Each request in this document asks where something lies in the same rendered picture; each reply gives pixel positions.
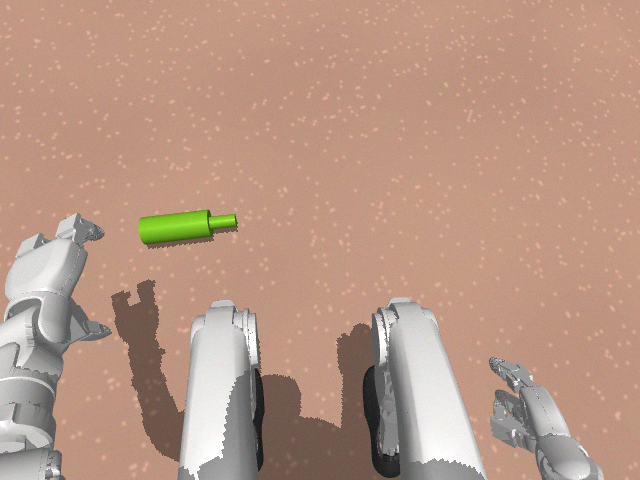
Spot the bottle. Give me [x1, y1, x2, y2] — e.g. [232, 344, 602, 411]
[139, 210, 237, 245]

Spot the right robot arm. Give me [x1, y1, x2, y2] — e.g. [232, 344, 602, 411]
[535, 435, 604, 480]

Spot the right robot hand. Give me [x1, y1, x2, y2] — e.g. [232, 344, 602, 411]
[489, 357, 572, 454]

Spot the left robot arm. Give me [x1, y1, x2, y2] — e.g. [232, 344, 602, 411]
[0, 291, 73, 480]

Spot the left robot hand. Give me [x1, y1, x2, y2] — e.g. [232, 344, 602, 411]
[5, 213, 112, 345]

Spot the right robot foot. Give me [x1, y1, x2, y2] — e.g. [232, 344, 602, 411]
[363, 365, 400, 478]

